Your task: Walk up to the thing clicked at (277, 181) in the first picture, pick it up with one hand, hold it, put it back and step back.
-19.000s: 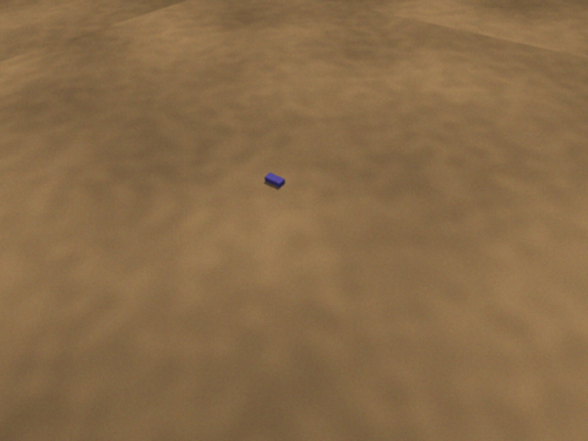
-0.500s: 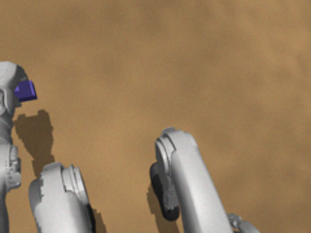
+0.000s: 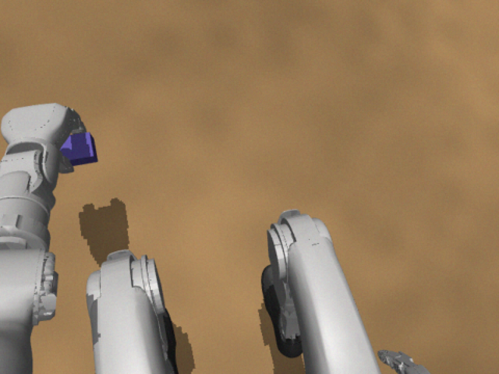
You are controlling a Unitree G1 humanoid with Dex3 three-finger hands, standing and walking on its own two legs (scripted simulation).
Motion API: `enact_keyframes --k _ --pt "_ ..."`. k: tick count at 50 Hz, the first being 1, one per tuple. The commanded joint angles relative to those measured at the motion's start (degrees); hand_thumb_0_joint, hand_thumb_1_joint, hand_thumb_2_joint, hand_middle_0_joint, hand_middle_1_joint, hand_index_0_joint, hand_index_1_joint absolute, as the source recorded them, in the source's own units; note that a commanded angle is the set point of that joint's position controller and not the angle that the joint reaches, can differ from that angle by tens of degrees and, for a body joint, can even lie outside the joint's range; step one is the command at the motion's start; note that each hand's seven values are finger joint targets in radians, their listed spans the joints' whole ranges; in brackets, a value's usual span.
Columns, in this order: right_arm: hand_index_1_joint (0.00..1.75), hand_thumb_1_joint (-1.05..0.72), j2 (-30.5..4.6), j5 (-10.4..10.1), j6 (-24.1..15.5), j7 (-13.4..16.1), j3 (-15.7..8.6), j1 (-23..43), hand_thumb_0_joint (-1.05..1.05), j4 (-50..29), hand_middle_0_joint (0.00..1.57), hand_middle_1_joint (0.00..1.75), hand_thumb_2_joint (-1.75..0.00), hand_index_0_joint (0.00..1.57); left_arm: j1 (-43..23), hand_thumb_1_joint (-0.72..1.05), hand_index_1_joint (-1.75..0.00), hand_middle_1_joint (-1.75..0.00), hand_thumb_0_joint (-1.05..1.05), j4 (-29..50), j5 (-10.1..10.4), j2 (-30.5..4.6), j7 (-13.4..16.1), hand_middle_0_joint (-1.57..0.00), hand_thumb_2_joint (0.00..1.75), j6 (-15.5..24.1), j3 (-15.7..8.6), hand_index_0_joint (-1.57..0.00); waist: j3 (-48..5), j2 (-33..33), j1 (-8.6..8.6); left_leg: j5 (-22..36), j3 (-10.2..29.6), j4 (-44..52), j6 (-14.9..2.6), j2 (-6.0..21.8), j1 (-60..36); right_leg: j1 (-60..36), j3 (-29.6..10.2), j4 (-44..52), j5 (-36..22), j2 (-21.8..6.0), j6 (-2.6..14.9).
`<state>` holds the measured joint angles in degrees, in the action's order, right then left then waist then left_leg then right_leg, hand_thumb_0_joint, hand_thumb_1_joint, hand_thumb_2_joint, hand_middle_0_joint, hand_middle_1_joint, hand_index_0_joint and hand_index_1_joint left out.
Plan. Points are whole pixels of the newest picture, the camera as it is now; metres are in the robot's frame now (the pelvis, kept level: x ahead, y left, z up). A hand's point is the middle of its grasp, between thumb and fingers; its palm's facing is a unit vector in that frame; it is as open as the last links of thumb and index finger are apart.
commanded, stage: lift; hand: left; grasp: from above
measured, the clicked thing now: (63, 152) +0.51 +0.24 -0.17
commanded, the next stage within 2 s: hold in 1.36 s
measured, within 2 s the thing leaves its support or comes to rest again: neither
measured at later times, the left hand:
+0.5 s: hand out of the picture +0.41 +0.26 +0.04, palm faces -0.42 -0.09 -0.90, open 7.4 cm
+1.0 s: hand out of the picture +0.36 +0.24 +0.23, palm faces -0.43 -0.11 -0.89, open 7.4 cm
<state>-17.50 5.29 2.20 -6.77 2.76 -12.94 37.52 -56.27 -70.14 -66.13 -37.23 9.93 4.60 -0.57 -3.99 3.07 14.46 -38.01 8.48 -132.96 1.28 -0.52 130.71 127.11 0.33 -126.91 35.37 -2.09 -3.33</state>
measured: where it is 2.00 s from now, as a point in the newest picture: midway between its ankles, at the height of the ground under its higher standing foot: (227, 348)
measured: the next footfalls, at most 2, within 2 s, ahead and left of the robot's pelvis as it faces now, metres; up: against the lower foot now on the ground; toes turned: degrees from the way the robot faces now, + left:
none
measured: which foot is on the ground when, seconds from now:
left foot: down 0.00-1.00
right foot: down 0.00-1.00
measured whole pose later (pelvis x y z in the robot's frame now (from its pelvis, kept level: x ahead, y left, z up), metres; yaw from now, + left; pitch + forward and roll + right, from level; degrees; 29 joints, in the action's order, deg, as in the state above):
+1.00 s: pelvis +0.03 -0.01 +0.30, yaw +5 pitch +18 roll -2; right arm -13.7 -2.9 0.8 4.4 -1.4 -12.4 40.5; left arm -22.0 -43.8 -55.9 -24.2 5.0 -1.0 9.7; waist -8.2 2.7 4.2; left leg -29.2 1.6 -73.5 1.3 2.9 62.0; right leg 61.8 -0.2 -70.9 26.6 -2.5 -2.6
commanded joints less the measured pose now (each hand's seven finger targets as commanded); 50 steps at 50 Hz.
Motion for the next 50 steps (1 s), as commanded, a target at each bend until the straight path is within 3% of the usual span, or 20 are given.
enact_keyframes --k 1,5,8,9,11,14,16,19,20,23,25,26,28,29,32,36,39,40,45,50 --pt "0.30 -0.90 -13.72 -0.87 0.77 1.46 -6.54 -11.29 0.00 -1.58 0.20 0.30 -0.90 0.20 -19.85 0.87 -0.28 -0.33 0.00 16.11 1.73 -13.83 0.29 -1.14 0.29 -0.60 -2.01 -1.19 -45.71 14.60 -0.37 9.61 -7.65 18.00 -2.23 -1.24 -32.64 -24.72 6.43 15.06 -9.00 2.35 6.30" --pt "0.30 -0.90 -13.06 -1.85 1.40 2.17 -7.24 -10.10 0.00 -2.40 0.20 0.30 -0.90 0.20 -13.99 0.88 -0.29 -0.34 0.00 17.01 3.02 -9.90 -1.67 -1.15 0.30 -0.98 0.06 -1.21 -42.83 11.84 -1.33 6.69 -7.27 21.22 -2.50 -1.18 -33.68 -25.27 5.98 18.18 -6.60 2.21 6.11" --pt "0.30 -0.90 -12.63 -2.68 1.67 2.93 -7.75 -9.19 0.00 -3.01 0.20 0.30 -0.90 0.20 -13.87 0.89 -0.30 -0.37 0.00 22.92 4.47 -10.06 -2.74 -1.14 0.29 -1.01 0.18 -1.20 -44.52 12.02 -2.45 5.81 -6.95 24.20 -2.69 -1.21 -35.98 -27.50 5.37 20.36 -6.34 1.97 5.77" --pt "0.30 -0.90 -12.34 -2.69 1.73 3.02 -7.93 -9.13 0.00 -3.53 0.20 0.30 -0.90 0.20 -11.14 0.89 -0.31 -0.37 0.00 22.08 4.99 -8.04 -3.27 -1.14 0.30 -1.26 1.01 -1.20 -43.69 9.68 -2.36 5.78 -7.12 24.66 -2.84 -1.14 -36.01 -28.90 5.30 21.60 -6.27 2.11 5.67" --pt "0.30 -0.90 -12.07 -3.36 1.87 3.50 -8.02 -8.52 0.00 -3.70 0.20 0.30 -0.90 0.20 -10.46 0.90 -0.30 -0.37 0.00 25.72 5.78 -9.10 -3.67 -1.14 0.28 -1.46 0.52 -1.21 -44.16 9.03 -3.14 5.75 -6.58 26.66 -2.98 -1.08 -37.09 -30.01 5.02 22.77 -6.64 1.91 5.45" --pt "0.30 -0.90 -11.80 -3.74 2.15 4.37 -8.50 -6.99 0.00 -4.76 0.20 0.30 -0.90 0.20 -7.89 0.90 -0.28 -0.36 0.00 29.53 6.47 -7.74 -4.41 -1.13 0.26 -1.90 1.37 -1.20 -42.90 9.55 -3.99 4.45 -5.75 30.49 -2.58 -0.84 -41.63 -31.39 5.02 25.43 -5.48 1.86 5.71" --pt "0.30 -0.90 -11.27 -4.34 2.29 4.92 -8.80 -6.20 0.00 -4.99 0.20 0.30 -0.90 0.20 -8.21 0.89 -0.27 -0.34 0.00 33.27 6.67 -8.78 -4.53 -1.13 0.24 -2.25 0.69 -1.20 -45.53 10.84 -4.74 4.09 -5.27 33.49 -2.59 -0.55 -44.92 -34.02 4.72 26.45 -6.27 1.80 5.24" --pt "0.30 -0.90 -10.04 -4.88 2.27 5.50 -8.68 -4.98 0.00 -5.59 0.20 0.30 -0.90 0.20 -3.45 0.88 -0.27 -0.33 0.00 35.13 7.40 -6.57 -4.92 -1.14 0.25 -3.05 1.69 -1.20 -44.90 9.56 -5.40 2.84 -4.67 37.83 -2.53 -0.24 -48.20 -37.88 4.51 29.19 -6.15 1.96 4.82" --pt "0.30 -0.90 -9.79 -5.05 2.34 5.85 -8.70 -4.37 0.00 -5.38 0.20 0.30 -0.90 0.20 -2.99 0.89 -0.27 -0.34 0.00 36.06 7.66 -7.45 -4.82 -1.14 0.26 -3.38 1.02 -1.21 -44.21 8.52 -5.64 3.00 -4.78 38.74 -2.64 -0.17 -49.27 -39.25 4.32 30.79 -6.25 1.89 4.71" --pt "0.30 -0.90 -8.83 -5.43 2.15 6.64 -8.56 -3.17 0.00 -5.23 0.20 0.30 -0.90 0.20 0.45 0.89 -0.28 -0.33 0.00 37.32 7.96 -5.53 -5.25 -1.16 0.28 -4.33 2.16 -1.22 -42.25 7.84 -5.94 2.83 -5.06 42.81 -2.52 -0.04 -52.28 -43.14 3.89 34.54 -6.13 2.10 4.57" --pt "0.30 -0.90 -8.43 -5.80 1.91 7.19 -8.28 -1.86 0.00 -5.03 0.20 0.30 -0.90 0.20 4.52 0.90 -0.25 -0.31 0.00 37.38 8.65 -5.39 -5.49 -1.16 0.26 -5.06 2.03 -1.22 -39.88 7.07 -7.22 2.56 -4.35 46.54 -2.22 0.23 -55.72 -45.12 4.06 36.88 -5.77 2.13 4.51" --pt "0.30 -0.90 -7.90 -5.94 1.78 7.51 -8.14 -1.69 0.00 -5.13 0.20 0.30 -0.90 0.20 2.58 0.90 -0.25 -0.31 0.00 40.32 8.94 -4.53 -5.51 -1.17 0.26 -5.18 2.72 -1.23 -40.04 7.95 -6.76 1.76 -4.53 48.08 -2.24 0.42 -57.25 -46.62 3.83 38.40 -5.53 2.24 4.37" --pt "0.30 -0.90 -7.32 -6.31 1.28 8.08 -7.89 -0.91 0.00 -4.72 0.20 0.30 -0.90 0.20 7.08 0.91 -0.27 -0.33 0.00 38.72 9.29 -4.40 -5.76 -1.17 0.26 -5.48 2.70 -1.24 -37.81 5.74 -7.27 1.82 -4.83 50.36 -2.36 0.31 -58.87 -50.21 3.48 41.47 -5.32 2.42 4.23" --pt "0.30 -0.90 -6.71 -6.43 0.95 8.34 -7.70 -0.98 0.00 -4.65 0.20 0.30 -0.90 0.20 9.05 0.90 -0.27 -0.32 0.00 39.18 9.56 -2.35 -5.84 -1.18 0.27 -5.59 3.88 -1.24 -36.54 4.51 -7.02 2.94 -5.55 50.82 -2.37 0.16 -59.53 -51.78 3.07 43.28 -5.83 2.32 4.24" --pt "0.30 -0.90 -6.46 -6.82 0.23 9.20 -7.49 -0.28 0.00 -4.61 0.20 0.30 -0.90 0.20 9.41 0.91 -0.27 -0.32 0.00 42.19 10.37 -3.72 -5.95 -1.19 0.28 -5.54 3.07 -1.24 -34.63 4.40 -7.60 2.93 -5.41 55.42 -2.34 0.53 -63.92 -56.25 2.50 47.67 -6.00 2.32 4.04" --pt "0.30 -0.90 -5.12 -7.39 -0.99 10.16 -6.87 -0.06 0.00 -4.07 0.20 0.30 -0.90 0.20 13.77 0.92 -0.27 -0.31 0.00 40.88 10.32 -1.12 -4.93 -1.20 0.28 -5.68 4.22 -1.25 -30.92 2.17 -8.01 4.25 -5.72 60.24 -2.16 0.54 -68.96 -62.13 1.55 53.60 -6.12 2.37 4.12" --pt "0.30 -0.90 -5.19 -7.53 -1.79 10.79 -6.84 -0.15 0.00 -3.42 0.20 0.30 -0.90 0.20 14.97 0.86 -0.27 -0.31 0.00 39.61 10.27 -0.99 -4.42 -1.17 0.29 -5.76 4.42 -1.21 -28.23 2.46 -8.71 6.17 -5.36 64.29 -1.80 0.94 -73.51 -65.67 1.23 57.34 -7.61 2.51 4.08" --pt "0.30 -0.90 -4.78 -7.60 -2.08 10.96 -6.80 -0.47 0.00 -2.93 0.20 0.30 -0.90 0.20 14.98 0.84 -0.27 -0.31 0.00 38.73 10.03 0.53 -4.25 -1.16 0.26 -5.71 5.68 -1.20 -27.51 1.75 -8.21 7.55 -5.69 64.85 -1.79 0.92 -74.55 -67.14 1.07 58.73 -8.54 2.57 4.12" --pt "0.30 -0.90 -4.52 -7.84 -3.19 11.51 -6.91 -0.49 0.00 -2.42 0.20 0.30 -0.90 0.20 17.95 0.81 -0.27 -0.31 0.00 36.05 10.11 0.59 -3.00 -1.14 0.27 -5.74 5.26 -1.18 -24.54 0.35 -9.83 9.23 -6.16 70.90 -1.76 0.70 -79.72 -74.98 0.19 65.99 -9.53 2.69 3.98" --pt "0.30 -0.90 -4.10 -7.92 -3.86 11.76 -6.94 -1.41 0.00 -1.87 0.20 0.30 -0.90 0.20 17.67 0.85 -0.28 -0.32 0.00 34.70 9.52 1.85 -1.71 -1.16 0.28 -5.88 5.93 -1.21 -23.08 -0.18 -9.93 13.70 -7.15 75.24 -1.74 0.29 -84.42 -81.64 -0.39 71.50 -12.94 2.96 3.86"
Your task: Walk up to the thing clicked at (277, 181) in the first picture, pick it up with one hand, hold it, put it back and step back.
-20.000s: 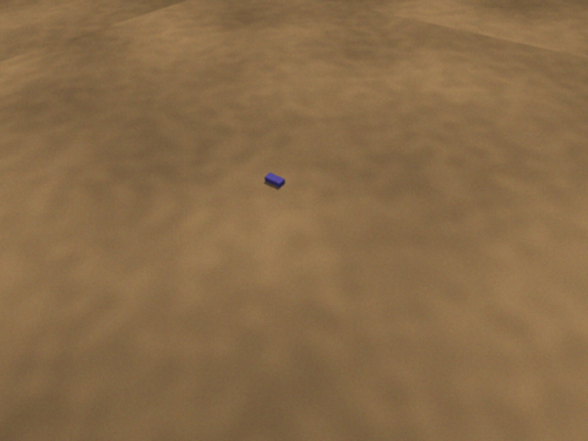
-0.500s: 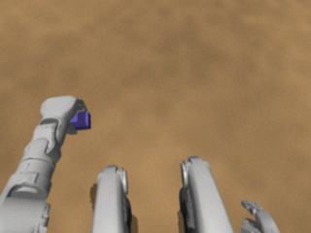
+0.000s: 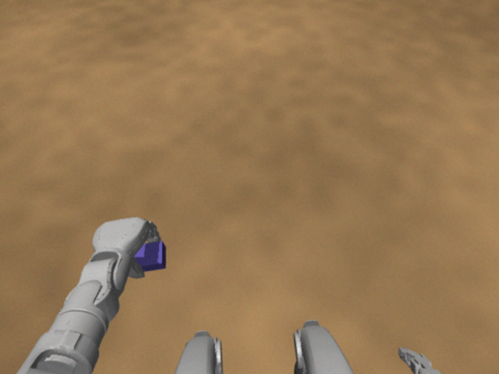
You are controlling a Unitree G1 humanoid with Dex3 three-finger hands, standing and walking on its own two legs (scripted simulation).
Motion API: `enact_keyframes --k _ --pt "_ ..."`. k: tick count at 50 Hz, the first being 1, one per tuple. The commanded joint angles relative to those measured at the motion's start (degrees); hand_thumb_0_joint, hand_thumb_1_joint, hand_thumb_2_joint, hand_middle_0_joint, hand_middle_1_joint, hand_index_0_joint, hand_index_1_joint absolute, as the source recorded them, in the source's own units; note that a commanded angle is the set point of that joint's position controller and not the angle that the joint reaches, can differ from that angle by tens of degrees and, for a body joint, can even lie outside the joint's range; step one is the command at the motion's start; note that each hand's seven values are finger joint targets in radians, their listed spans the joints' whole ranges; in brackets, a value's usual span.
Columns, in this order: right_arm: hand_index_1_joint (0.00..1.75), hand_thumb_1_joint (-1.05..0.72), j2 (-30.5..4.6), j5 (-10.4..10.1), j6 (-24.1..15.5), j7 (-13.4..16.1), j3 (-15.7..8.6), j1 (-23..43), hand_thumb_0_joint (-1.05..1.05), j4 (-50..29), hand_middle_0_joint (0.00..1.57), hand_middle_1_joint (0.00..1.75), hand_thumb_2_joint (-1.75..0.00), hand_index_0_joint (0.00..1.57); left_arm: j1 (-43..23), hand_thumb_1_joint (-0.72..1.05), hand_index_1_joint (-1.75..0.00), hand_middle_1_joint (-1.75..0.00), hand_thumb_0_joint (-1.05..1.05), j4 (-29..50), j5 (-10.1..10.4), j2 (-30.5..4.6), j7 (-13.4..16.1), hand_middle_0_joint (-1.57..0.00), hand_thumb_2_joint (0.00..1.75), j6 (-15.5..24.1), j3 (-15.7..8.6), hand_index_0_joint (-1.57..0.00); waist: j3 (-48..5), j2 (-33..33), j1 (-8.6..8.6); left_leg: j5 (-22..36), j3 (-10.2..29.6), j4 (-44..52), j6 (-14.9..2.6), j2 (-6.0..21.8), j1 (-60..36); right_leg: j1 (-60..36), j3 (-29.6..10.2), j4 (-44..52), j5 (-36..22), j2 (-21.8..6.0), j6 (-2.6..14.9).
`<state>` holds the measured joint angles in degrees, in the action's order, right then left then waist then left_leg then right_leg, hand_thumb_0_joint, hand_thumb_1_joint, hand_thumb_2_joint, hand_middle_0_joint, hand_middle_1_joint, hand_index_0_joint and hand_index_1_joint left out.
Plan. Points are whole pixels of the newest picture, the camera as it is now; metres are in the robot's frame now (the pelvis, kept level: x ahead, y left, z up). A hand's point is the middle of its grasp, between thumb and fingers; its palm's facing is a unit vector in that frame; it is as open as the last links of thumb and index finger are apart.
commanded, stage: lift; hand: left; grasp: from above
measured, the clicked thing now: (138, 258) +0.37 +0.22 -0.11
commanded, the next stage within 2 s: hold in 0.36 s
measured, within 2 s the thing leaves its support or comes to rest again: neither
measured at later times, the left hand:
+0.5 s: hand (119, 238) +0.36 +0.21 +0.01, palm faces -0.44 -0.08 -0.89, open 7.5 cm
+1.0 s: hand (109, 222) +0.37 +0.22 +0.05, palm faces -0.45 -0.05 -0.89, open 7.4 cm
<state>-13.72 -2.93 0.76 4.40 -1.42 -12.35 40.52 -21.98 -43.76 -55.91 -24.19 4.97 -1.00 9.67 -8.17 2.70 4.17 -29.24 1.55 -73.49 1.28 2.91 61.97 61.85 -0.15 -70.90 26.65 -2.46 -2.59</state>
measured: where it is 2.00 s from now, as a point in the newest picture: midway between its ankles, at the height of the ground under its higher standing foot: outside the picture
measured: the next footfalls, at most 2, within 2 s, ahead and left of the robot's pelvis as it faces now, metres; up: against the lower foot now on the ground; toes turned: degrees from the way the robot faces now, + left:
none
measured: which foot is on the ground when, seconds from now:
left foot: down 0.00-1.00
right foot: down 0.00-1.00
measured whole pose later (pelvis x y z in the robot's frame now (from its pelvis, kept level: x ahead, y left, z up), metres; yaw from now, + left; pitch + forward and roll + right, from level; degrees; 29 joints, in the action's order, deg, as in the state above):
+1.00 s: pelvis +0.05 +0.00 +0.10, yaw -1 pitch +6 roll +0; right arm -13.9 -3.4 3.5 2.9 -3.1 -12.5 40.7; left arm -16.5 -40.6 -57.0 -22.4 1.2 0.0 11.7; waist -3.7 2.4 0.7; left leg -20.0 -1.9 -39.8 1.1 2.6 26.1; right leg 27.5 -1.4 -38.8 17.7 -2.7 -2.7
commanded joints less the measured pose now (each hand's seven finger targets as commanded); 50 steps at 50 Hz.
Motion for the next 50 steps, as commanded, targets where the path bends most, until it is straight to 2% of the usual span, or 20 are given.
enact_keyframes --k 1,2,3,5,7,8,10,12,18,19,22,24,25,27,30,34,37,43,45,50 --pt "0.30 -0.90 -7.76 0.34 -2.37 0.62 -2.96 -1.91 0.00 -4.48 0.20 0.30 -0.90 0.20 -16.18 0.85 -0.30 -0.34 0.00 7.77 -0.65 -11.02 3.58 -1.17 0.30 -0.45 -4.22 -1.21 -18.83 -0.38 -0.13 6.31 -0.77 16.61 -1.78 -3.23 -17.01 -18.35 0.08 16.73 -5.25 3.28 3.10" --pt "0.30 -0.90 -7.85 0.33 -2.52 0.59 -2.96 -2.38 0.00 -4.28 0.20 0.30 -0.90 0.20 -17.28 0.87 -0.29 -0.34 0.00 8.38 -0.51 -10.40 3.76 -1.17 0.30 -0.42 -3.69 -1.22 -18.88 0.29 0.53 7.29 -0.88 17.50 -1.72 -3.16 -18.61 -19.26 0.03 17.47 -6.47 3.25 3.02" --pt "0.30 -0.90 -7.62 0.32 -2.55 0.58 -2.97 -2.45 0.00 -4.20 0.20 0.30 -0.90 0.20 -16.62 0.88 -0.31 -0.36 0.00 7.37 -0.64 -9.51 3.85 -1.17 0.31 -0.59 -3.12 -1.22 -17.79 0.41 0.28 7.93 -0.73 18.65 -1.62 -3.23 -19.33 -19.71 0.06 18.47 -7.03 3.34 3.04" --pt "0.30 -0.90 -7.99 0.45 -2.57 0.52 -3.22 -2.02 0.00 -3.94 0.20 0.30 -0.90 0.20 -14.65 0.88 -0.30 -0.34 0.00 5.24 -0.80 -11.00 4.33 -1.18 0.32 -0.64 -4.42 -1.22 -15.81 0.12 -0.80 7.34 -0.68 21.22 -1.50 -3.03 -21.22 -20.94 0.39 20.24 -6.41 3.30 2.93" --pt "0.30 -0.90 -7.85 0.49 -2.59 0.43 -3.20 -2.38 0.00 -3.78 0.20 0.30 -0.90 0.20 -17.03 0.90 -0.31 -0.36 0.00 7.06 -0.85 -9.71 4.40 -1.17 0.32 -0.26 -3.28 -1.23 -16.50 0.71 -0.11 9.68 -1.07 22.49 -1.54 -3.14 -23.81 -22.95 0.14 21.98 -8.78 3.27 2.94" --pt "0.30 -0.90 -8.20 0.58 -2.60 0.36 -3.43 -2.27 0.00 -3.81 0.20 0.30 -0.90 0.20 -16.94 0.89 -0.31 -0.37 0.00 5.98 -0.97 -10.52 4.43 -1.17 0.32 -0.22 -3.90 -1.22 -16.69 0.18 -0.07 10.55 -0.97 23.32 -1.49 -3.02 -25.19 -24.02 0.42 22.42 -9.41 3.28 2.84" --pt "0.30 -0.90 -7.96 0.45 -2.48 0.24 -3.48 -2.73 0.00 -3.64 0.20 0.30 -0.90 0.20 -16.06 0.87 -0.32 -0.38 0.00 6.54 -1.27 -10.85 4.63 -1.15 0.32 -0.09 -4.20 -1.20 -16.77 0.29 -0.97 13.07 -1.23 24.27 -1.56 -3.38 -26.69 -26.71 -0.17 24.01 -11.84 3.12 2.69" --pt "0.30 -0.90 -7.64 0.54 -2.45 0.10 -3.34 -2.21 0.00 -3.70 0.20 0.30 -0.90 0.20 -17.79 0.87 -0.33 -0.40 0.00 7.15 -0.70 -8.86 4.42 -1.13 0.32 0.25 -2.67 -1.20 -15.04 -0.36 -0.27 12.87 -1.33 25.90 -1.67 -3.41 -27.64 -27.78 -0.20 25.82 -11.94 3.13 2.49" --pt "0.30 -0.90 -8.07 0.53 -1.96 -0.25 -3.94 -2.01 0.00 -3.64 0.20 0.30 -0.90 0.20 -15.44 0.85 -0.35 -0.42 0.00 5.62 -0.70 -9.12 4.25 -1.12 0.34 0.23 -3.15 -1.18 -14.16 -1.51 -0.78 15.75 -1.90 29.57 -1.60 -3.58 -32.22 -31.92 -0.16 29.66 -14.56 3.13 2.37" --pt "0.30 -0.90 -7.88 0.44 -1.93 -0.37 -3.91 -1.72 0.00 -3.48 0.20 0.30 -0.90 0.20 -15.75 0.85 -0.36 -0.42 0.00 6.24 -0.59 -7.96 3.91 -1.11 0.33 0.36 -2.22 -1.18 -13.50 -1.35 -0.83 15.92 -1.93 30.38 -1.48 -3.47 -32.75 -31.92 0.03 29.92 -14.50 3.19 2.45" --pt "0.30 -0.90 -8.03 0.47 -1.64 -0.44 -4.00 -1.15 0.00 -3.94 0.20 0.30 -0.90 0.20 -14.54 0.89 -0.34 -0.42 0.00 6.59 -0.75 -9.46 3.62 -1.13 0.31 0.65 -3.27 -1.21 -12.93 -1.18 -1.84 15.73 -2.06 32.19 -1.36 -3.47 -34.17 -33.13 0.36 31.36 -13.84 3.39 2.53" --pt "0.30 -0.90 -7.98 0.46 -1.52 -0.55 -4.03 -0.85 0.00 -4.06 0.20 0.30 -0.90 0.20 -14.96 0.89 -0.32 -0.41 0.00 7.17 -0.64 -8.31 3.23 -1.11 0.26 0.77 -2.54 -1.20 -13.07 -0.74 -1.28 17.14 -2.06 33.01 -1.22 -3.39 -35.67 -33.76 0.37 31.85 -15.05 3.49 2.58" --pt "0.30 -0.90 -8.24 0.40 -1.29 -0.53 -4.19 -0.66 0.00 -4.07 0.20 0.30 -0.90 0.20 -14.44 0.89 -0.33 -0.41 0.00 7.02 -1.16 -9.24 3.05 -1.11 0.28 0.79 -2.85 -1.20 -12.83 -0.88 -1.87 17.84 -2.15 33.53 -1.22 -3.32 -36.49 -33.92 0.55 32.32 -15.48 3.61 2.63" --pt "0.30 -0.90 -8.18 0.36 -1.08 -0.54 -4.03 -0.54 0.00 -4.10 0.20 0.30 -0.90 0.20 -15.71 0.87 -0.33 -0.41 0.00 7.82 -1.54 -9.11 2.45 -1.10 0.27 0.91 -2.44 -1.19 -12.35 -0.83 -1.48 18.12 -2.24 34.26 -1.31 -3.40 -36.87 -34.68 0.36 33.04 -16.02 3.70 2.63" --pt "0.30 -0.90 -8.19 0.20 -0.82 -0.65 -3.99 0.41 0.00 -4.63 0.20 0.30 -0.90 0.20 -15.08 0.87 -0.30 -0.38 0.00 8.69 -1.28 -9.90 1.72 -1.11 0.27 1.19 -2.95 -1.19 -11.72 -0.68 -1.90 17.67 -2.42 35.79 -1.19 -3.49 -38.57 -35.68 0.45 34.35 -15.21 3.66 2.60" --pt "0.30 -0.90 -8.24 0.22 -0.53 -0.76 -4.07 0.59 0.00 -4.80 0.20 0.30 -0.90 0.20 -14.43 0.88 -0.29 -0.37 0.00 10.40 -1.26 -9.68 1.15 -1.12 0.26 1.24 -3.04 -1.20 -12.87 -0.79 -2.49 21.54 -2.59 36.39 -1.11 -3.49 -40.66 -38.14 0.44 34.87 -18.70 3.76 2.58" --pt "0.30 -0.90 -8.21 0.06 -0.26 -0.85 -4.07 0.64 0.00 -5.06 0.20 0.30 -0.90 0.20 -13.27 0.86 -0.28 -0.36 0.00 9.98 -1.42 -8.76 0.58 -1.12 0.26 1.04 -2.39 -1.19 -11.24 -1.66 -2.05 22.26 -2.98 37.06 -1.25 -3.63 -41.04 -38.58 0.28 35.72 -19.73 3.74 2.56" --pt "0.30 -0.90 -8.36 -0.13 0.26 -1.04 -4.14 1.08 0.00 -5.77 0.20 0.30 -0.90 0.20 -12.04 0.85 -0.25 -0.32 0.00 11.50 -1.49 -9.97 -0.65 -1.12 0.22 1.08 -3.11 -1.19 -11.39 -0.47 -3.13 25.36 -2.88 38.41 -0.87 -3.30 -43.15 -39.83 0.81 35.96 -21.46 4.09 2.84" --pt "0.30 -0.90 -8.53 -0.19 0.52 -1.12 -4.24 0.92 0.00 -6.14 0.20 0.30 -0.90 0.20 -12.58 0.86 -0.26 -0.33 0.00 13.09 -1.22 -9.08 -1.15 -1.12 0.23 1.04 -2.43 -1.20 -11.23 -0.85 -2.76 26.22 -3.08 38.71 -0.91 -3.23 -43.99 -40.39 0.84 36.25 -22.35 4.15 2.83" --pt "0.30 -0.90 -8.48 -0.16 0.85 -1.14 -4.27 1.32 0.00 -6.49 0.20 0.30 -0.90 0.20 -12.67 0.87 -0.24 -0.30 0.00 14.93 -1.28 -10.30 -2.04 -1.15 0.23 1.01 -3.32 -1.22 -12.29 -1.12 -3.10 28.33 -3.55 38.80 -1.12 -3.53 -45.28 -42.87 0.55 36.92 -24.81 3.90 2.55"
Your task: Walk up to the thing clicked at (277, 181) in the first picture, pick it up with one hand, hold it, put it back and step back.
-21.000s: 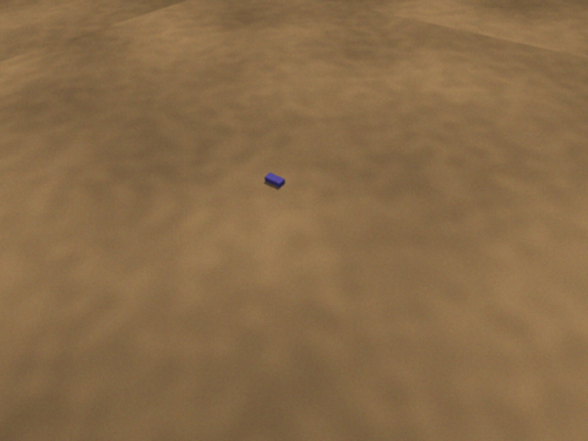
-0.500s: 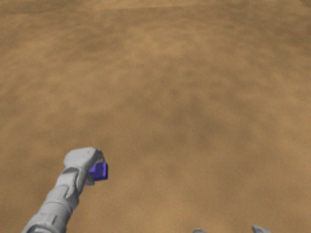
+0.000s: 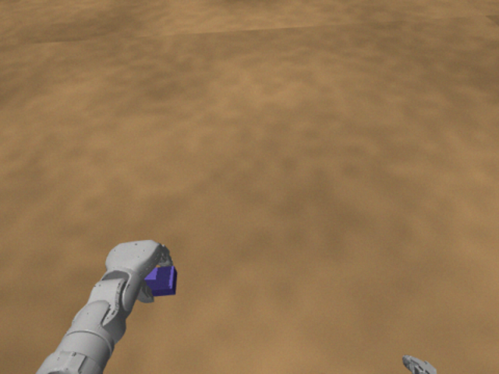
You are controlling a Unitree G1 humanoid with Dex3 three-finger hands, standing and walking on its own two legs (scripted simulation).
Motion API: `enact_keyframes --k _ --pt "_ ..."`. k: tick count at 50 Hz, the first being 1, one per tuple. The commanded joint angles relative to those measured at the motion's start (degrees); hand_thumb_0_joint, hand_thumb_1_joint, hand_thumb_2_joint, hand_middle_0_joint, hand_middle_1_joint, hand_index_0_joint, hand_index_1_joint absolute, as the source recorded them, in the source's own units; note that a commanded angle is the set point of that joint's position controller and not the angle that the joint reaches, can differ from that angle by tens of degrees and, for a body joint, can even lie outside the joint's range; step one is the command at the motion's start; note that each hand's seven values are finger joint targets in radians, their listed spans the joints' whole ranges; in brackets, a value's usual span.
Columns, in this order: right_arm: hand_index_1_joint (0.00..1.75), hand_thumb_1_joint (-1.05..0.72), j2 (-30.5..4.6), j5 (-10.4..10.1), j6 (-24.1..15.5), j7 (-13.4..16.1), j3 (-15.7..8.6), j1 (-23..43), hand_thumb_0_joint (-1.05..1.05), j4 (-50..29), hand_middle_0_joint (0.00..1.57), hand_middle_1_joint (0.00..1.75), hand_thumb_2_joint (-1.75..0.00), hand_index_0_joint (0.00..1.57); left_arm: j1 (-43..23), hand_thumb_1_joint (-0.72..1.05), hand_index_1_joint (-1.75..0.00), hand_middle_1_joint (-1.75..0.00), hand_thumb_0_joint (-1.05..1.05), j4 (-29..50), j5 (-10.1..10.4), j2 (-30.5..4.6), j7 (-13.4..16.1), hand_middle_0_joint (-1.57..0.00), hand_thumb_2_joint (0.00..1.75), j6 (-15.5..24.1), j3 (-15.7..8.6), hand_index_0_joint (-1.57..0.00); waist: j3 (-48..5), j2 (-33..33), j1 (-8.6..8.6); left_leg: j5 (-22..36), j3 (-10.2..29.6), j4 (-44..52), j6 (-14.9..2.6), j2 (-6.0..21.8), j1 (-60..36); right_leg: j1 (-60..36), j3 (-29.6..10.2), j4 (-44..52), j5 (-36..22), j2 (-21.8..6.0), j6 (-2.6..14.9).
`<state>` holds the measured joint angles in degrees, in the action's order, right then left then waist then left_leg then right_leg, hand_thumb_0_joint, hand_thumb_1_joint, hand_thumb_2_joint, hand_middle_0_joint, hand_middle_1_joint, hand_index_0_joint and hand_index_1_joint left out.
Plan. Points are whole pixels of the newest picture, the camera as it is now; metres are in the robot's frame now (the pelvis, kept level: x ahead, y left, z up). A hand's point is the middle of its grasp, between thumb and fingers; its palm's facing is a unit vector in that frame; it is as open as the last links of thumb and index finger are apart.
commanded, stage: hold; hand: left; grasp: from above
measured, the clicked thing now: (149, 282) +0.32 +0.22 -0.09
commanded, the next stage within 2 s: crouch in 1.36 s
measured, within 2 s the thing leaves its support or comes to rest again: neither
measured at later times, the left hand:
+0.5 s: hand (141, 287) +0.29 +0.21 -0.03, palm faces -0.45 -0.06 -0.89, open 7.4 cm
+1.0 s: hand (137, 295) +0.27 +0.21 -0.02, palm faces -0.45 -0.07 -0.89, open 7.4 cm
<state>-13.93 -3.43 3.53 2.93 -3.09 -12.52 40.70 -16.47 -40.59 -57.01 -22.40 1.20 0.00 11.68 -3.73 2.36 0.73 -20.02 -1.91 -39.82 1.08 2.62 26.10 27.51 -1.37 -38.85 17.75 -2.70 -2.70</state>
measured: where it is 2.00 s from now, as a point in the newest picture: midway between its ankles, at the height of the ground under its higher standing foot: outside the picture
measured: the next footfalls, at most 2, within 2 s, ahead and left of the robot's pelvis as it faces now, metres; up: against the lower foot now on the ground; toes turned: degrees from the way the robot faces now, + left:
none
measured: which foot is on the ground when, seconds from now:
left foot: down 0.00-1.00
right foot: down 0.00-1.00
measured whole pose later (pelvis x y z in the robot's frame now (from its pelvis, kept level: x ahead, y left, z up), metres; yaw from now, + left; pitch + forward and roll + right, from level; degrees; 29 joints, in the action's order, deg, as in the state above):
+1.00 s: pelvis -0.02 -0.01 +0.01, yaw +0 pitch +1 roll +1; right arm -14.3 -4.1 4.2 3.9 -1.9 -10.3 38.1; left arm -11.2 -31.8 -56.3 -23.1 -4.1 1.3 10.9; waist -0.8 3.0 -0.7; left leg -15.0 -2.1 -31.3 1.6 2.4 17.5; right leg 19.9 -1.4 -32.4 13.9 -2.7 -2.1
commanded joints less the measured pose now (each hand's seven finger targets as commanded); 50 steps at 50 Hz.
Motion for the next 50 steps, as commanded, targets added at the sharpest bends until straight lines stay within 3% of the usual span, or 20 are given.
enact_keyframes --k 1,18,21,23,38,40,44,47,50 --pt "0.30 -0.90 -8.14 0.30 -1.87 0.33 -2.46 1.40 0.00 -6.81 0.20 0.30 -0.90 0.20 -18.02 0.86 -0.24 -0.30 0.00 11.79 -0.15 -11.45 1.61 -1.15 0.23 -0.09 -4.92 -1.21 -15.86 -1.22 0.45 19.18 -0.01 5.38 -0.95 -3.18 -9.05 -8.47 1.83 4.96 -15.95 4.17 2.67" --pt "0.30 -0.90 -8.00 0.16 -1.12 0.42 -2.12 3.67 0.00 -9.10 0.20 0.30 -0.90 0.20 -15.59 0.92 -0.22 -0.27 0.00 15.84 -0.38 -12.15 -1.28 -1.21 0.24 0.28 -6.29 -1.26 -13.97 -2.21 -0.54 16.17 -0.96 8.15 -1.64 -3.67 -11.22 -9.87 1.42 8.12 -13.64 3.51 2.29" --pt "0.30 -0.90 -7.77 0.05 -1.18 0.51 -1.76 4.42 0.00 -9.56 0.20 0.30 -0.90 0.20 -15.62 0.92 -0.22 -0.27 0.00 16.08 -0.08 -12.07 -1.68 -1.22 0.23 0.38 -6.12 -1.27 -11.62 -2.10 -0.12 12.84 -0.82 9.30 -1.65 -3.59 -10.83 -8.72 1.45 9.20 -10.14 3.57 2.42" --pt "0.30 -0.90 -7.95 -0.04 -1.26 0.54 -1.77 4.74 0.00 -9.77 0.20 0.30 -0.90 0.20 -14.68 0.91 -0.21 -0.26 0.00 16.70 -0.26 -12.76 -1.69 -1.21 0.22 0.60 -6.92 -1.26 -11.55 -1.36 -0.77 11.65 -0.80 10.12 -1.50 -3.56 -11.11 -8.95 1.48 9.62 -8.49 3.59 2.68" --pt "0.30 -0.90 -7.71 -0.24 -1.98 1.03 -1.28 6.77 0.00 -10.29 0.20 0.30 -0.90 0.20 -14.21 0.92 -0.20 -0.26 0.00 20.03 0.74 -12.46 -2.56 -1.21 0.21 1.17 -6.57 -1.27 -11.16 -1.87 -0.97 11.89 -0.62 12.13 -1.49 -3.34 -13.27 -10.79 1.69 11.34 -8.35 3.68 2.65" --pt "0.30 -0.91 -7.67 -0.23 -1.99 1.12 -1.20 6.93 0.00 -10.28 0.20 0.30 -0.90 0.20 -13.01 0.88 -0.21 -0.26 0.00 18.59 0.40 -13.55 -2.61 -1.19 0.22 1.07 -7.77 -1.24 -9.68 -1.26 -1.15 10.99 -0.80 12.55 -1.50 -3.41 -12.97 -10.35 1.63 11.91 -7.38 3.55 2.72" --pt "0.30 -0.91 -7.43 -0.35 -2.10 1.10 -1.03 7.33 0.00 -10.45 0.20 0.30 -0.90 0.20 -11.77 0.87 -0.18 -0.23 0.00 18.52 0.71 -11.91 -3.17 -1.17 0.17 1.20 -6.32 -1.23 -8.99 -1.94 -1.14 10.38 -0.55 13.12 -1.54 -3.31 -13.03 -10.80 1.69 12.34 -6.64 3.55 2.74" --pt "0.30 -0.91 -7.32 -0.31 -2.04 1.15 -1.04 7.26 0.00 -10.58 0.20 0.30 -0.90 0.20 -12.42 0.83 -0.19 -0.24 0.00 20.08 0.73 -12.16 -2.96 -1.15 0.18 1.27 -6.54 -1.21 -10.50 -1.68 -1.10 12.22 -0.51 12.96 -1.52 -3.32 -14.00 -11.37 1.69 12.18 -8.43 3.57 2.67" --pt "0.30 -0.90 -7.22 -0.36 -1.99 1.23 -0.83 7.63 0.00 -10.52 0.20 0.30 -0.90 0.20 -12.95 0.86 -0.19 -0.25 0.00 19.97 0.54 -13.28 -2.35 -1.17 0.18 1.34 -7.75 -1.22 -9.71 -2.15 -1.22 10.10 -0.88 13.18 -1.70 -3.69 -13.65 -11.09 1.36 13.14 -6.44 3.30 2.49"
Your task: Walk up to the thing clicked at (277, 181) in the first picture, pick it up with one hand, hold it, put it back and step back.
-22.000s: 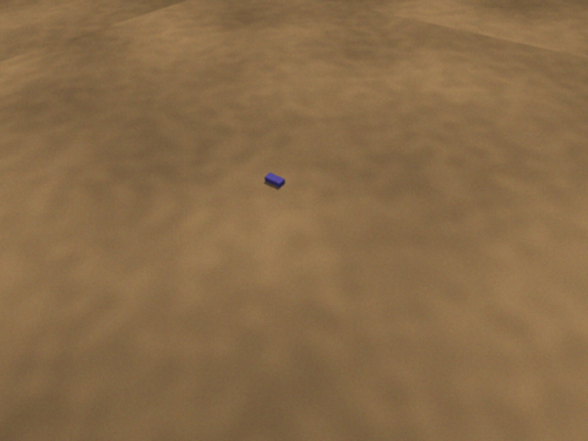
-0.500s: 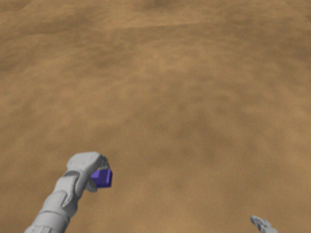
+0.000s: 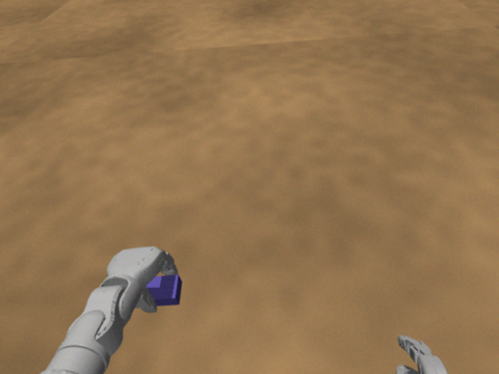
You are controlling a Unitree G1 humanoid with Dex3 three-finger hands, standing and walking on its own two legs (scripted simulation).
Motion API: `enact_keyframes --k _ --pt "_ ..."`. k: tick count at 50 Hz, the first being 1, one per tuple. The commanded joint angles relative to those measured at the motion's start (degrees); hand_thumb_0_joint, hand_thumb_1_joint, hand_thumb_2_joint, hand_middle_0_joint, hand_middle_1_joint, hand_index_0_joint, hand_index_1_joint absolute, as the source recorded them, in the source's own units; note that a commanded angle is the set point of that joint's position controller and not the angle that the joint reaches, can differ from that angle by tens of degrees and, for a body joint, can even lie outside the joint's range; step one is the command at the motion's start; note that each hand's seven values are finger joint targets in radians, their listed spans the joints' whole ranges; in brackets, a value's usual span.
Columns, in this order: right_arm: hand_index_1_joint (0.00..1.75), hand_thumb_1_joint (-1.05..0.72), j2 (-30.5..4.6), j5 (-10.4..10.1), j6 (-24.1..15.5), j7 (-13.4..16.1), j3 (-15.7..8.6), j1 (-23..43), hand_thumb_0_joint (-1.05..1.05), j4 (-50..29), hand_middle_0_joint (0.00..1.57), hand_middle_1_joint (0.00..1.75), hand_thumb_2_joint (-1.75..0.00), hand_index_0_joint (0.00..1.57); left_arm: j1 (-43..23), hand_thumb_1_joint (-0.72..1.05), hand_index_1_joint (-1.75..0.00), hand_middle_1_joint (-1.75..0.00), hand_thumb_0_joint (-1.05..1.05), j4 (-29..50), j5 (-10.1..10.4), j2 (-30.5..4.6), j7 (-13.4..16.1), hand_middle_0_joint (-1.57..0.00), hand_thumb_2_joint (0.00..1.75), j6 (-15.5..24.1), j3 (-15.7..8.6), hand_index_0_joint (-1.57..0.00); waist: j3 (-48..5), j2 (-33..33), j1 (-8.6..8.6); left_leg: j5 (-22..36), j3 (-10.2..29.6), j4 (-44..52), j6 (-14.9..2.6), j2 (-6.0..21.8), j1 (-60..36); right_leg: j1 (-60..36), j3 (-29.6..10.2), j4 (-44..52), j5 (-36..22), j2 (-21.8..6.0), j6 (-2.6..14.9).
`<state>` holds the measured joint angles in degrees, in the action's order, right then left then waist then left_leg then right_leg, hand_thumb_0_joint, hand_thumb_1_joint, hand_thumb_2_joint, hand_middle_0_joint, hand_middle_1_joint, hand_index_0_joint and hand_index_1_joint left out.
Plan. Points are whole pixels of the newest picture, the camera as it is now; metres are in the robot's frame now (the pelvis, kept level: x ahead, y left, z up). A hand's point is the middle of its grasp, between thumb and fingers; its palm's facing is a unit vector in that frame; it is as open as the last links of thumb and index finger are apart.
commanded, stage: hold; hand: left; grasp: from above
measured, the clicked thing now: (153, 291) +0.30 +0.22 -0.07
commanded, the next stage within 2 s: crouch in 0.36 s
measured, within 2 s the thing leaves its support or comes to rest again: neither
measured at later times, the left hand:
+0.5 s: hand (147, 285) +0.30 +0.22 -0.03, palm faces -0.45 -0.07 -0.89, open 7.4 cm
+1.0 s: hand (168, 300) +0.32 +0.22 -0.17, palm faces -0.44 +0.01 -0.90, open 7.4 cm
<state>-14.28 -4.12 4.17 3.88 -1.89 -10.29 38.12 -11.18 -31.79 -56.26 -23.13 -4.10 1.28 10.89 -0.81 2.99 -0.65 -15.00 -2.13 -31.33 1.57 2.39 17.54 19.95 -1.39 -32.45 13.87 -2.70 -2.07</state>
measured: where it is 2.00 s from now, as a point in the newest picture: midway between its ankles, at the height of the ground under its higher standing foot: outside the picture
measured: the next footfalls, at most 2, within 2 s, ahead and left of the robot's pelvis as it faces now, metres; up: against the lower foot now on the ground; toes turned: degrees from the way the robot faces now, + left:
none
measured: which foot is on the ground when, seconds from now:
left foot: down 0.00-1.00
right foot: down 0.00-1.00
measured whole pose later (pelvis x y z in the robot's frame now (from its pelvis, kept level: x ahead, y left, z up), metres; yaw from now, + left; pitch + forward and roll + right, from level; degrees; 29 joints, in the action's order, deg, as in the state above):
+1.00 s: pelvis -0.01 +0.00 -0.06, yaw +1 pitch +16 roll +0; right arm -14.9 -0.1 3.7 0.9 -4.7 -12.2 41.3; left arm -27.4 -61.5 -65.9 -19.9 17.5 3.6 9.7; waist -6.0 0.1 3.3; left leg -25.4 0.4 -58.8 1.9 2.9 49.4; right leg 50.1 -0.5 -57.4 23.3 -2.4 -2.3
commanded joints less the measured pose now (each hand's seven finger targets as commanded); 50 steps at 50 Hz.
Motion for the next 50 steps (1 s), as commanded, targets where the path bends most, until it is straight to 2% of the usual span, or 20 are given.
enact_keyframes --k 1,4,6,9,11,15,18,22,23,24,25,26,28,33,34,38,41,46,49,50 --pt "0.30 -0.91 -6.87 0.44 -2.58 0.26 -1.94 5.70 0.00 -7.76 0.20 0.30 -0.90 0.20 -18.83 0.86 -0.19 -0.25 0.00 11.27 -0.15 -12.90 3.02 -1.17 0.18 0.17 -7.10 -1.23 -12.31 -1.82 0.11 4.64 -0.74 4.97 -2.09 -3.49 -5.12 -3.64 1.39 6.85 -2.08 3.31 1.93" --pt "0.30 -0.90 -6.82 0.45 -2.54 0.30 -2.09 5.46 0.00 -7.61 0.20 0.30 -0.90 0.20 -18.12 0.86 -0.19 -0.25 0.00 11.02 -0.45 -11.73 3.23 -1.17 0.19 0.26 -6.33 -1.22 -13.03 -2.41 0.12 6.22 -0.40 4.74 -1.98 -3.23 -5.51 -3.83 1.66 6.38 -3.41 3.49 1.99" --pt "0.30 -0.91 -6.85 0.47 -2.53 0.29 -2.18 5.34 0.00 -7.29 0.20 0.30 -0.90 0.20 -18.29 0.84 -0.20 -0.25 0.00 10.57 -0.92 -12.85 3.57 -1.16 0.21 0.25 -7.49 -1.21 -13.35 -1.92 -0.04 6.65 -0.63 4.60 -1.96 -3.44 -5.71 -4.06 1.54 6.42 -3.88 3.39 2.00" --pt "0.30 -0.91 -6.97 0.43 -2.53 0.28 -2.46 5.15 0.00 -7.10 0.20 0.30 -0.90 0.20 -18.60 0.87 -0.20 -0.26 0.00 11.01 -0.68 -11.28 3.65 -1.17 0.19 0.18 -5.79 -1.23 -14.48 -1.52 0.28 9.02 -0.63 4.47 -1.84 -3.27 -7.03 -4.73 1.61 6.00 -6.31 3.54 2.07" --pt "0.30 -0.91 -6.98 0.46 -2.48 0.29 -2.53 4.75 0.00 -6.88 0.20 0.30 -0.90 0.20 -18.51 0.85 -0.21 -0.27 0.00 11.12 -0.65 -11.91 3.83 -1.16 0.21 0.03 -6.44 -1.21 -15.34 -1.58 0.03 10.82 -0.46 4.40 -1.77 -3.16 -7.08 -5.10 1.84 5.61 -8.02 3.66 2.10" --pt "0.30 -0.91 -6.89 0.31 -2.45 0.18 -2.51 5.25 0.00 -6.93 0.20 0.30 -0.90 0.20 -17.07 0.87 -0.20 -0.27 0.00 9.20 -0.35 -10.71 3.90 -1.16 0.18 -0.28 -5.26 -1.22 -13.26 -2.01 -0.01 9.48 -0.42 5.13 -1.69 -2.98 -6.61 -4.85 2.12 6.26 -6.45 3.79 2.20" --pt "0.30 -0.91 -6.97 0.39 -2.23 0.16 -2.66 5.16 0.00 -7.18 0.20 0.30 -0.90 0.20 -16.90 0.83 -0.21 -0.26 0.00 9.79 -0.70 -11.81 3.89 -1.15 0.21 -0.32 -6.24 -1.20 -13.51 -1.70 -0.36 10.05 -0.54 5.01 -1.75 -3.15 -6.64 -5.25 1.88 6.47 -6.96 3.61 2.21" --pt "0.30 -0.91 -6.89 0.34 -2.03 0.17 -2.57 5.08 0.00 -7.09 0.20 0.30 -0.90 0.20 -17.48 0.82 -0.20 -0.26 0.00 9.59 -0.43 -11.57 3.53 -1.13 0.18 -0.11 -5.97 -1.19 -12.53 -2.24 0.25 8.76 -0.65 5.16 -1.98 -3.26 -6.62 -4.91 1.61 7.07 -6.17 3.42 2.03" --pt "0.30 -0.90 -6.88 0.32 -2.07 0.19 -2.53 4.74 0.00 -7.22 0.20 0.30 -0.91 0.20 -18.15 0.86 -0.22 -0.33 0.00 10.27 -0.27 -11.01 3.48 -1.08 0.17 0.11 -5.46 -1.18 -13.35 -2.43 0.58 9.66 -0.45 5.10 -1.93 -3.00 -7.06 -4.84 1.65 6.60 -7.02 3.64 2.10" --pt "0.30 -0.87 -6.91 0.33 -2.00 0.21 -2.61 4.76 0.00 -7.11 0.20 0.30 -0.89 0.20 -16.93 0.79 -0.16 -0.25 0.00 8.88 -0.49 -11.51 3.57 -1.03 0.15 0.11 -6.20 -1.12 -12.92 -2.65 -0.07 10.31 -0.40 5.17 -1.90 -3.07 -6.96 -5.38 1.91 6.58 -7.34 3.65 2.19" --pt "0.30 -0.90 -7.05 0.29 -1.91 0.18 -2.74 4.41 0.00 -7.13 0.20 0.30 -0.90 0.20 -16.74 0.76 -0.17 -0.21 0.00 8.98 -0.71 -11.28 3.75 -1.11 0.17 0.19 -5.92 -1.17 -13.37 -3.02 0.41 10.76 -0.44 4.90 -1.93 -3.09 -7.06 -5.32 1.74 6.43 -7.99 3.59 2.15" --pt "0.30 -0.89 -6.91 0.30 -1.82 0.16 -2.70 4.29 0.00 -6.94 0.20 0.30 -0.90 0.20 -16.27 0.78 -0.18 -0.21 0.00 8.93 -0.73 -11.23 4.09 -1.15 0.22 0.34 -6.32 -1.18 -13.57 -2.96 -0.02 11.61 -0.42 4.78 -1.91 -3.13 -7.14 -5.44 1.83 6.27 -8.75 3.59 2.14" --pt "0.30 -0.89 -6.83 0.46 -1.67 0.12 -2.71 3.82 0.00 -6.72 0.20 0.30 -0.90 0.20 -15.60 0.83 -0.18 -0.21 0.00 7.12 -1.16 -10.47 4.94 -1.18 0.23 0.70 -5.98 -1.22 -12.45 -3.60 0.66 11.54 -0.44 4.32 -1.95 -3.11 -6.35 -4.59 2.07 6.07 -8.86 3.63 2.05" --pt "0.30 -0.89 -6.74 1.00 -1.05 -0.29 -3.07 2.47 0.00 -5.50 0.20 0.30 -0.90 0.20 -15.14 0.83 -0.15 -0.17 0.00 1.18 -3.23 -8.52 9.24 -1.19 0.21 2.09 -5.49 -1.22 -11.34 -4.67 1.51 10.87 -0.39 1.97 -1.77 -3.39 -3.54 -1.31 1.98 3.99 -8.53 3.22 2.07" --pt "0.30 -0.89 -6.96 1.37 -0.90 -0.45 -3.37 2.06 0.00 -5.13 0.20 0.30 -0.90 0.20 -16.72 0.84 -0.15 -0.18 0.00 0.79 -3.77 -8.31 10.70 -1.20 0.22 2.41 -5.56 -1.22 -11.57 -4.53 2.28 10.46 -0.36 0.70 -1.76 -3.39 -2.65 0.50 1.91 3.12 -8.29 3.18 2.07" --pt "0.30 -0.89 -7.66 2.35 -0.67 -1.37 -4.24 -0.19 0.00 -3.23 0.20 0.30 -0.90 0.20 -22.50 0.88 -0.16 -0.18 0.00 -4.68 -5.89 -8.31 15.79 -1.24 0.26 2.63 -5.23 -1.26 -14.87 -2.60 2.82 8.94 -0.41 -4.94 -1.24 -3.21 2.48 5.43 1.90 -1.91 -6.97 3.30 2.24" --pt "0.30 -0.89 -7.90 3.03 -0.86 -2.05 -4.94 -2.47 0.00 -1.68 0.20 0.30 -0.90 0.20 -27.67 0.89 -0.15 -0.16 0.00 -9.18 -7.56 -6.74 19.12 -1.25 0.27 2.43 -3.82 -1.27 -18.61 -2.47 4.24 8.89 -0.10 -11.12 -1.19 -2.95 7.23 10.67 1.81 -7.69 -7.50 3.27 2.34" --pt "0.30 -0.90 -8.39 4.28 -1.72 -2.73 -5.43 -4.96 0.00 -0.78 0.20 0.30 -0.90 0.20 -32.38 0.92 -0.12 -0.15 0.00 -20.95 -9.66 -4.94 23.73 -1.27 0.20 2.13 -3.27 -1.29 -21.99 -3.54 5.64 4.49 0.10 -22.06 -1.38 -2.70 20.58 21.10 1.95 -17.64 -4.21 3.08 2.62" --pt "0.30 -0.90 -8.74 5.05 -2.63 -2.68 -5.56 -5.76 0.00 -0.58 0.20 0.30 -0.90 0.20 -36.13 0.89 -0.13 -0.15 0.00 -24.37 -10.41 -6.38 26.24 -1.26 0.21 1.99 -4.64 -1.28 -25.99 -1.02 5.60 1.18 0.22 -28.58 -1.52 -2.62 28.22 27.78 1.93 -24.10 -1.03 2.84 2.86" --pt "0.30 -0.90 -8.87 5.35 -3.04 -2.61 -5.68 -6.16 0.00 -0.31 0.20 0.30 -0.90 0.20 -38.92 0.89 -0.13 -0.15 0.00 -24.87 -10.28 -5.74 26.97 -1.26 0.21 1.92 -4.46 -1.28 -27.86 0.51 6.27 0.45 0.62 -30.48 -1.42 -2.45 29.46 30.95 2.13 -26.31 -0.03 2.96 3.13"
